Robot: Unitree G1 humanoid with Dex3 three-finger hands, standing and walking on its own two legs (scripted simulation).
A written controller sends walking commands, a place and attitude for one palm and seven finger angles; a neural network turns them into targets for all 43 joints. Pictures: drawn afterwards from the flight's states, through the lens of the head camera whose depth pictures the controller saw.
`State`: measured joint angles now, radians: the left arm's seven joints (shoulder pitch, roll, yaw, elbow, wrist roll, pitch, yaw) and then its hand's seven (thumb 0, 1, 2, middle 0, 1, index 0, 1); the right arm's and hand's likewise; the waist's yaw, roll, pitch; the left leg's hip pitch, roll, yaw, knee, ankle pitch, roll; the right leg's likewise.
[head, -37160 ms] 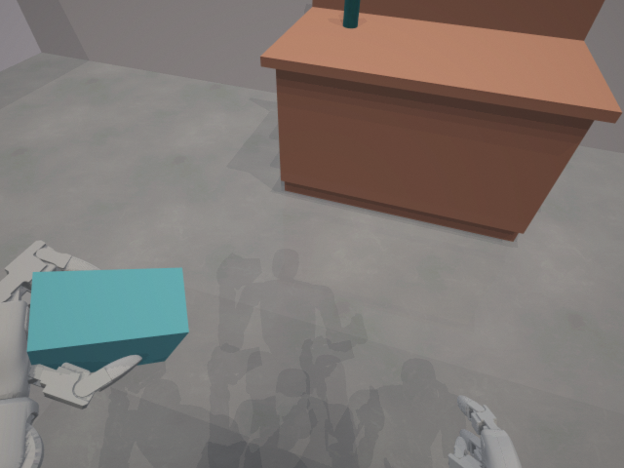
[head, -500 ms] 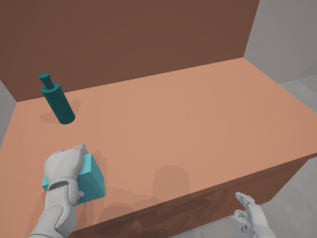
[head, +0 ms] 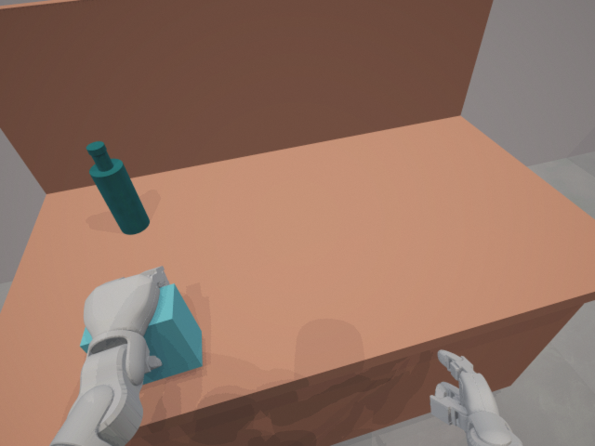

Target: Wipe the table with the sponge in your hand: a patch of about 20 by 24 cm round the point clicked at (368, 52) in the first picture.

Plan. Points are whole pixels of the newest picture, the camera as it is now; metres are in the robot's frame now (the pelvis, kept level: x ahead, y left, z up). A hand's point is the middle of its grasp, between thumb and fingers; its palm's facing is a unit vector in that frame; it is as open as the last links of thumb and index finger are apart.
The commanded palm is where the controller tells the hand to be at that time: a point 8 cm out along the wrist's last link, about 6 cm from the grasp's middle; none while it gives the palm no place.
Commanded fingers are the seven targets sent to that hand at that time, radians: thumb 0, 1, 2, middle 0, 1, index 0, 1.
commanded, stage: lift the sponge slowly off the table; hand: left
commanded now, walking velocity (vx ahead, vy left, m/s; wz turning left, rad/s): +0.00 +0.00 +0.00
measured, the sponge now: (153, 345) +0.24 +0.27 -0.01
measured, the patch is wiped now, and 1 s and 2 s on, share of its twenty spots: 0.95 0.95 0.95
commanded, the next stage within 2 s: bring the sponge back beside the body in 1.22 s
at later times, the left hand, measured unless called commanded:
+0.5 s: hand (133, 316) +0.24 +0.27 +0.07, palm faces +0.02 -0.12 -0.99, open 10.6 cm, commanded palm +0.21 +0.26 +0.14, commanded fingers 0.00 0.10 1.30 -1.20 -1.60 -1.20 -1.60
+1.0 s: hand (130, 291) +0.25 +0.27 +0.10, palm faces +0.07 -0.11 -0.99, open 10.6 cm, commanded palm +0.22 +0.27 +0.17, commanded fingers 0.00 0.10 1.30 -1.20 -1.60 -1.20 -1.60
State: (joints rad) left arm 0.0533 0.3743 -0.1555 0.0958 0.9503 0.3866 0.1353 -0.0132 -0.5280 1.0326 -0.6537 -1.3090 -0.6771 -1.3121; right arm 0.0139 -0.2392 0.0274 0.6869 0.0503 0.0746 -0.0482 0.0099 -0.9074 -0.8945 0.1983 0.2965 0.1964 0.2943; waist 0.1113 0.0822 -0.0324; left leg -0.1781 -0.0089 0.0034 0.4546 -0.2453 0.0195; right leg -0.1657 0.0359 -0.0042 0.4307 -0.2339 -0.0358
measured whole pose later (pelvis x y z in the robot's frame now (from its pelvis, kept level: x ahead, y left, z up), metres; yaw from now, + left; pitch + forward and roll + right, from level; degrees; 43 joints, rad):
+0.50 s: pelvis -0.01 +0.00 +0.00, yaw +0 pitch -4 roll +0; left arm 0.03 0.41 -0.14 0.02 0.93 0.39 0.07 -0.01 -0.54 1.03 -0.67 -1.29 -0.69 -1.30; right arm 0.00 -0.26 0.03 0.70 0.05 0.06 -0.06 0.01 -0.91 -0.89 0.20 0.30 0.20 0.30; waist 0.12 0.10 -0.01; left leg -0.12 -0.01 0.00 0.39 -0.20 0.02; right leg -0.11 0.04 0.00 0.38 -0.20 -0.04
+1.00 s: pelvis -0.01 +0.00 +0.00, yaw +0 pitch -4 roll +0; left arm -0.02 0.45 -0.13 -0.05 0.91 0.44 0.00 -0.01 -0.54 1.03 -0.67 -1.29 -0.70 -1.29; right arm -0.01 -0.26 0.05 0.69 0.06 0.08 -0.05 0.01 -0.91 -0.89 0.20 0.30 0.20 0.30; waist 0.11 0.10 0.00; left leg -0.10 -0.01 0.01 0.37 -0.19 0.02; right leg -0.10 0.03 0.00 0.36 -0.19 -0.04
